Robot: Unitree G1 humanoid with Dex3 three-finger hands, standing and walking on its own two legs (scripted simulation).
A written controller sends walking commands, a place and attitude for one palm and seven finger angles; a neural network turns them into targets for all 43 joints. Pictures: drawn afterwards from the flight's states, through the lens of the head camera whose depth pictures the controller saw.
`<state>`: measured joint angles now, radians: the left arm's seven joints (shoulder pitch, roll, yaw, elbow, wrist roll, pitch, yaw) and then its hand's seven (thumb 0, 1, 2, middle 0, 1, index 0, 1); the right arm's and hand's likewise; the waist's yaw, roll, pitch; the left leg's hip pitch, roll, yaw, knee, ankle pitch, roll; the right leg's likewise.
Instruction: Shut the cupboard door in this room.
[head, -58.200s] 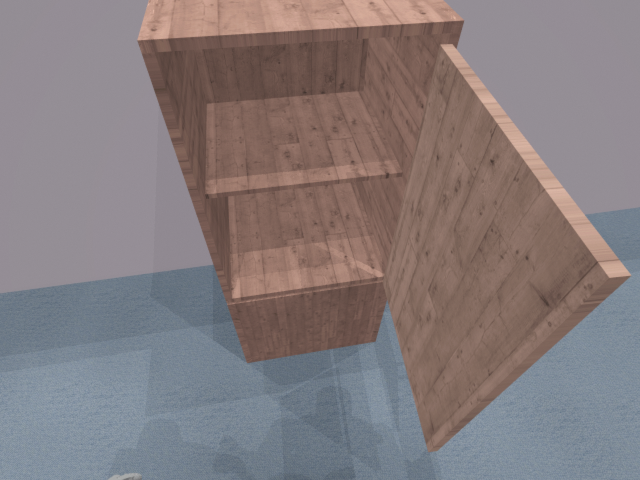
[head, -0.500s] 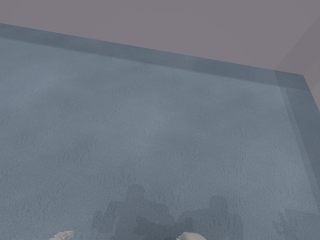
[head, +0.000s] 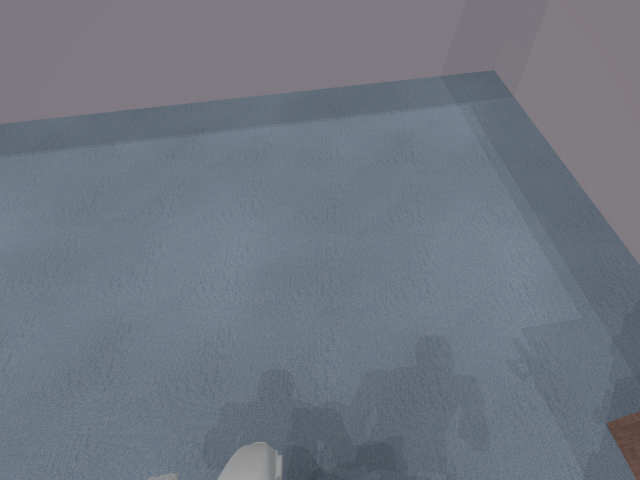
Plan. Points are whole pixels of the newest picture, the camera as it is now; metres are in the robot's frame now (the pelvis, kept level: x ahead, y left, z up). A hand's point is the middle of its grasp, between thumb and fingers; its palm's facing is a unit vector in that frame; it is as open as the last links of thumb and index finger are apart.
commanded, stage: turn to face it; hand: left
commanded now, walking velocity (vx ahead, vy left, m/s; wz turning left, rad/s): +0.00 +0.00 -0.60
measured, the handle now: out of the picture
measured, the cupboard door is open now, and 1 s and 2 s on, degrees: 5 5 5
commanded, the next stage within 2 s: none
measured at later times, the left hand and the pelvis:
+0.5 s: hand (179, 443) +0.18 +0.23 -0.16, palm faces -0.26 -0.94 -0.23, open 7.4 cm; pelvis +0.02 +0.04 +0.00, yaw -18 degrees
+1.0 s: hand (246, 411) +0.23 +0.14 -0.18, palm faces -0.54 -0.82 -0.19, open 7.4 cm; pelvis +0.05 +0.02 -0.01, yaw -35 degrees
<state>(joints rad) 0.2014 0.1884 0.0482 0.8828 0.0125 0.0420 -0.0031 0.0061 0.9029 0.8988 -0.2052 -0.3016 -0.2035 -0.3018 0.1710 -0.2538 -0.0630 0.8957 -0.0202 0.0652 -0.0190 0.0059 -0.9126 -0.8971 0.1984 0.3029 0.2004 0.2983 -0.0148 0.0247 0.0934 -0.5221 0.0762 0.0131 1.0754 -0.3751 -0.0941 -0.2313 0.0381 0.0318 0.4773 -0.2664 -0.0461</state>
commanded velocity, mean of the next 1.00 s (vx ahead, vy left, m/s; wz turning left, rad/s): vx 0.00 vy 0.00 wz -0.60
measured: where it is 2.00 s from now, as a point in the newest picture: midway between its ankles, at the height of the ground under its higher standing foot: outside the picture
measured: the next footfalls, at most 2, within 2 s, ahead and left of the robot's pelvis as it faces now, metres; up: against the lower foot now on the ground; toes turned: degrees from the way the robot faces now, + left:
left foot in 0.22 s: +0.07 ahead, +0.14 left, +0.00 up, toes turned -6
right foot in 0.62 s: +0.01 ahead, -0.11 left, +0.00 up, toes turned -28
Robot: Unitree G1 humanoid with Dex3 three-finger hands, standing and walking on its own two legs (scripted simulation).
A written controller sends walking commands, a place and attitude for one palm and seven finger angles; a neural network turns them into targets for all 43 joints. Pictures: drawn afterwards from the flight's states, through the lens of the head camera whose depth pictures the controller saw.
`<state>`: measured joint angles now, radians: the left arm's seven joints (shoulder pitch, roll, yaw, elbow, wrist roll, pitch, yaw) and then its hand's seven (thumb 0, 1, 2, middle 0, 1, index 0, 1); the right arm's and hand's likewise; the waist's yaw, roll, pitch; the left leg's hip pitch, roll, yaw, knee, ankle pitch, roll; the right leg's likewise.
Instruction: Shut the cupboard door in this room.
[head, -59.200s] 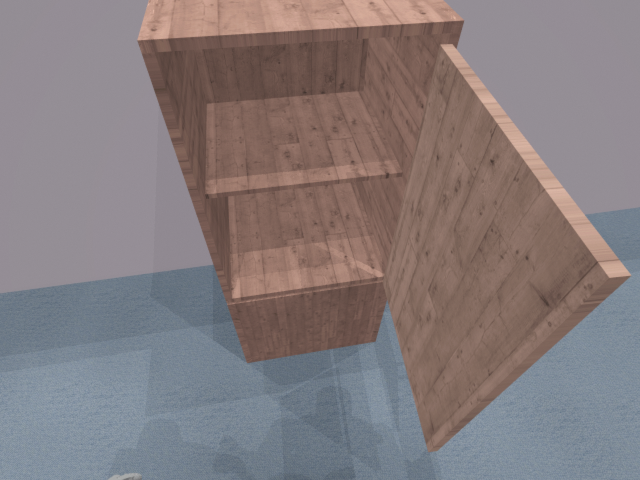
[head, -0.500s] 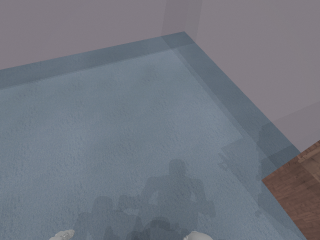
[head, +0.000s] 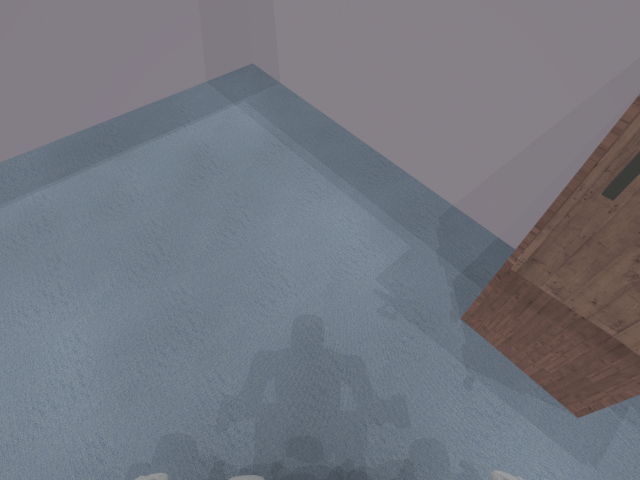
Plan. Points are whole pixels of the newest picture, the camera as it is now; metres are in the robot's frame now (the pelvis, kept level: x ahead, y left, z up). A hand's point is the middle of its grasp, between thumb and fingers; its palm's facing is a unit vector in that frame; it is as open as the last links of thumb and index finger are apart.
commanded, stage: turn to face it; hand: left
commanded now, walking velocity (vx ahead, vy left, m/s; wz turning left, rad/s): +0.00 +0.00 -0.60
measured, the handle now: out of the picture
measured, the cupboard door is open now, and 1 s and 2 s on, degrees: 5 5 5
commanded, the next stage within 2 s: take the last steps up to it in 1.06 s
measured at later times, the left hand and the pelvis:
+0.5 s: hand (226, 443) +0.18 +0.14 -0.14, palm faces -0.29 -0.91 -0.29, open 7.4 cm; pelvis +0.01 -0.02 +0.00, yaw -18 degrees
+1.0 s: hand (234, 419) +0.22 +0.14 -0.17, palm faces -0.48 -0.86 -0.20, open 7.4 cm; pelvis +0.05 -0.01 +0.01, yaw -32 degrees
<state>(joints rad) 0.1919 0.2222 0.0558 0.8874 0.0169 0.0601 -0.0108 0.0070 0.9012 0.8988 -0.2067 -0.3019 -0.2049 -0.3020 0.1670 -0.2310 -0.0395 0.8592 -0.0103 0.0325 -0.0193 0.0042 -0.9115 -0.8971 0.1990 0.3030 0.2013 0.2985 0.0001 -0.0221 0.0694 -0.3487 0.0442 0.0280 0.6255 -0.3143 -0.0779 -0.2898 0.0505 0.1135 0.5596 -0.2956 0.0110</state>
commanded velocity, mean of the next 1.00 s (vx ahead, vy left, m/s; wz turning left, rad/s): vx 0.00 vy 0.00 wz -0.49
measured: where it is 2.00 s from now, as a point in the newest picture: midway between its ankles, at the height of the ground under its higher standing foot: outside the picture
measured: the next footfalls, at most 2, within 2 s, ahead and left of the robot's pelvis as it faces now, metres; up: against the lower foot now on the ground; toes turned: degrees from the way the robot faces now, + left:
left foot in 0.02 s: +0.06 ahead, +0.12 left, +0.00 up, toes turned +2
right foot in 0.42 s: +0.01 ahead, -0.13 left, +0.00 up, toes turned -20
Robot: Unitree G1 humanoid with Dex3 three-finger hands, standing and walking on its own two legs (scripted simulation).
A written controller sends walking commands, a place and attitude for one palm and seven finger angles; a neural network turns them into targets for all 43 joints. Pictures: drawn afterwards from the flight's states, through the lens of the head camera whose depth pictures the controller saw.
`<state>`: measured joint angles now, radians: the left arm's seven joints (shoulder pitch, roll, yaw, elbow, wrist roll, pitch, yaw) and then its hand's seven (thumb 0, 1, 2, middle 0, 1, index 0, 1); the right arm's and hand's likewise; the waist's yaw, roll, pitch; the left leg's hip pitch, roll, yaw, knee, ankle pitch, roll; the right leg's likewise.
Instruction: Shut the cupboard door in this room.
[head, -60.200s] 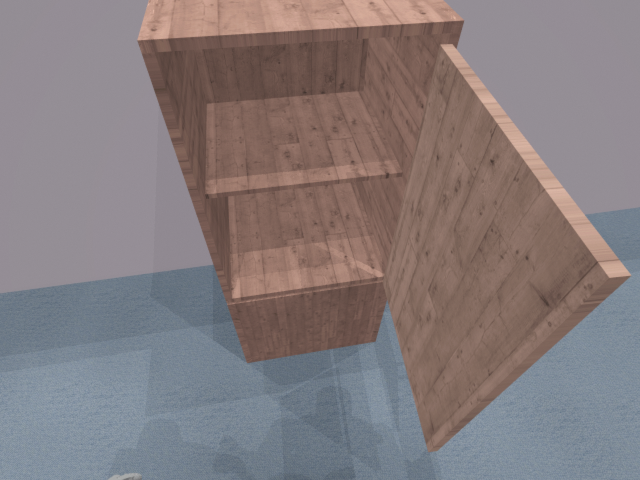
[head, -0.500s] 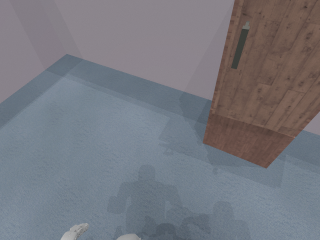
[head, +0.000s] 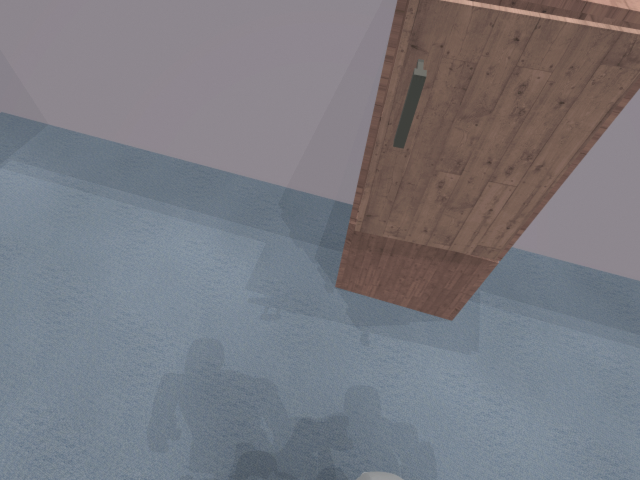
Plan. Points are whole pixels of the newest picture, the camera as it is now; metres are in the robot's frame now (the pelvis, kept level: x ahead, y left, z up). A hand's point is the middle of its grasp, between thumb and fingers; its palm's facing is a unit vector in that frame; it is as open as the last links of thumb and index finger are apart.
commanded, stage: turn to face it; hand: left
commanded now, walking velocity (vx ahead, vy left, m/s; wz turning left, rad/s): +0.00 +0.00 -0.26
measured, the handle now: (409, 105) +0.73 -0.11 +0.06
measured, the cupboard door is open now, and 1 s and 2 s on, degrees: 5 5 5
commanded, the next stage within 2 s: take the last steps up to it in 0.06 s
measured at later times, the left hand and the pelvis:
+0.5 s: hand out of the picture +0.11 +0.14 -0.17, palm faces -0.10 -0.98 -0.18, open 7.4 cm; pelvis +0.06 -0.04 +0.00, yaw -7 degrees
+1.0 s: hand (311, 336) +0.36 +0.03 -0.17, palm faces -0.29 -0.93 -0.22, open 7.4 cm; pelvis +0.22 -0.14 -0.02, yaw -14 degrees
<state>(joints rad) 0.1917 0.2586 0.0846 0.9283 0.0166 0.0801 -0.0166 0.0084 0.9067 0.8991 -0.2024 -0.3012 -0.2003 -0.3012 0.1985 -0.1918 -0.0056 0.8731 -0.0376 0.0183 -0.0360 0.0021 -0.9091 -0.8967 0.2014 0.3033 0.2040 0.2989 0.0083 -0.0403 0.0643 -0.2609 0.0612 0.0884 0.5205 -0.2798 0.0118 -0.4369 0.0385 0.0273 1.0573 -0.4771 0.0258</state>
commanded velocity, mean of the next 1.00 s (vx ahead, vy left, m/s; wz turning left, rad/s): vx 0.22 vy -0.13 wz -0.16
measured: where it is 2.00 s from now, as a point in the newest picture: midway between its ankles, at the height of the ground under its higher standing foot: (356, 469)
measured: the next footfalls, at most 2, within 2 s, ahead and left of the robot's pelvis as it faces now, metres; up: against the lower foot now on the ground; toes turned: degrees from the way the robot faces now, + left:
right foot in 0.22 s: +0.01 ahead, -0.14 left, +0.00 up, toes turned -7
left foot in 0.56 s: +0.18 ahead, +0.07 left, +0.00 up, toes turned -1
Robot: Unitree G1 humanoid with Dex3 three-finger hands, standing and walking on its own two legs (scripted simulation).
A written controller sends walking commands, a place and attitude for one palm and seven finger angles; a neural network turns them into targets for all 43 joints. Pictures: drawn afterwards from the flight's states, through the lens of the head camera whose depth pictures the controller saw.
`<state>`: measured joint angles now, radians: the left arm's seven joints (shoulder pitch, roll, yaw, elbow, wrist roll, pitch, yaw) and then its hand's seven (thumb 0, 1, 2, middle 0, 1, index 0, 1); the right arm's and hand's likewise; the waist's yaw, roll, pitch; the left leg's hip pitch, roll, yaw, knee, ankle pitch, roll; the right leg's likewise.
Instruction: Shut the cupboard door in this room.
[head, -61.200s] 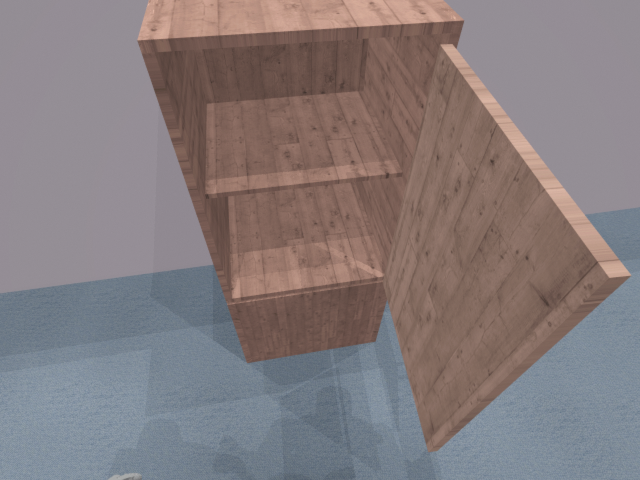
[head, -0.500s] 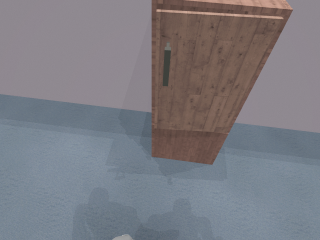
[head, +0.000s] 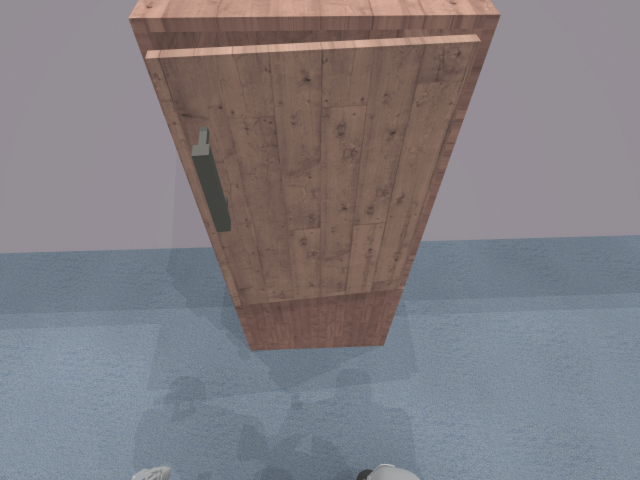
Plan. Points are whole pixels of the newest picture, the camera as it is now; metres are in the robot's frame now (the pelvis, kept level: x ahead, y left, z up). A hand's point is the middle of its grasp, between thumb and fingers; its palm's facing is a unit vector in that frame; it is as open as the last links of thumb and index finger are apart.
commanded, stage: come to a stop and stand still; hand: left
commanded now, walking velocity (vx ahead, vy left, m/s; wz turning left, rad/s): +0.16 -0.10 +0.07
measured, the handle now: (214, 182) +0.49 +0.15 +0.08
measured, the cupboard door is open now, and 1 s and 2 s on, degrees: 5 5 5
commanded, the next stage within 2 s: look again from close up in 1.36 s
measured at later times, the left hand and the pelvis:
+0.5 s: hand out of the picture +0.10 +0.18 -0.16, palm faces +0.11 -0.97 -0.22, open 7.3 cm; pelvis +0.06 -0.01 +0.01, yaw +3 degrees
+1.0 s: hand out of the picture +0.03 +0.19 -0.15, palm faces +0.03 -0.98 -0.21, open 7.4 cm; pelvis +0.01 +0.01 +0.02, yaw +1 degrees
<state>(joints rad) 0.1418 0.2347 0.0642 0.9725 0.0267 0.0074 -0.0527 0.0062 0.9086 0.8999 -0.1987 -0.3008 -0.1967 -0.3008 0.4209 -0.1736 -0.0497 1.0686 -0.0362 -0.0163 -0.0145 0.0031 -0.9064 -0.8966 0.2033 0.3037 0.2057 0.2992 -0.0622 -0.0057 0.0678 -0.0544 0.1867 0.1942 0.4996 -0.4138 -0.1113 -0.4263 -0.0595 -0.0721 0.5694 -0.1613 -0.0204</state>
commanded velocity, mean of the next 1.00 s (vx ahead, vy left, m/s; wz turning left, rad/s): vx -0.12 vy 0.07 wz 0.00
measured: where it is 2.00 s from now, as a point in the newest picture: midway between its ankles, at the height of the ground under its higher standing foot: outside the picture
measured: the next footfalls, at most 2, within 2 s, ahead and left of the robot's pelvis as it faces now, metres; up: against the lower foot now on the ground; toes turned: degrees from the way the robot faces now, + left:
left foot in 0.54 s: +0.09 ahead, +0.12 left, +0.00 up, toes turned +4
right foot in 0.82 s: +0.03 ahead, -0.11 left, +0.00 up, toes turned +3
